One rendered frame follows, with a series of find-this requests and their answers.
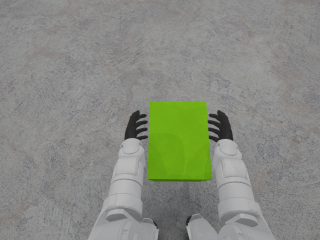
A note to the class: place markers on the right robot shin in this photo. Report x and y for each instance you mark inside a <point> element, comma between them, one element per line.
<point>195,216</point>

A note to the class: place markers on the robot left upper arm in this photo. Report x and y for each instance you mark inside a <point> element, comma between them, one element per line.
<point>123,229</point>

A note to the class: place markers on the robot right hand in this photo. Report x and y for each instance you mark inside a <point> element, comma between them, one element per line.
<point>224,126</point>

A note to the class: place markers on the robot left hand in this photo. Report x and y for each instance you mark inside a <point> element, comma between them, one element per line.
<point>132,125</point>

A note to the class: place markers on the robot left forearm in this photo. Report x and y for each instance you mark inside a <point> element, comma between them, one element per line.
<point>124,198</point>

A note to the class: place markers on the robot right forearm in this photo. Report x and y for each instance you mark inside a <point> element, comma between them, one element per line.
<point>236,199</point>

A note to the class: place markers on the robot right upper arm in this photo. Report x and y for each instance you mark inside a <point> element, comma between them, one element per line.
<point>238,231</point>

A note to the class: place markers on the carton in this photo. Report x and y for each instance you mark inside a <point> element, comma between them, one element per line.
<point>178,144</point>

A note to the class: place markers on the robot right thigh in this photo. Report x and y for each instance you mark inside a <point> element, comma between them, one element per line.
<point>200,229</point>

